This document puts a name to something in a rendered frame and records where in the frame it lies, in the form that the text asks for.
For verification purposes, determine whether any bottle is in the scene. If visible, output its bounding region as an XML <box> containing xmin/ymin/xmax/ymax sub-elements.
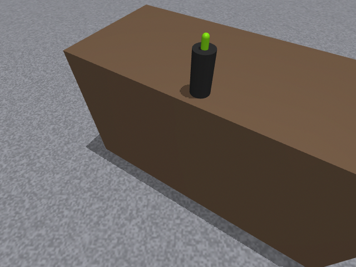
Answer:
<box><xmin>190</xmin><ymin>33</ymin><xmax>217</xmax><ymax>98</ymax></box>

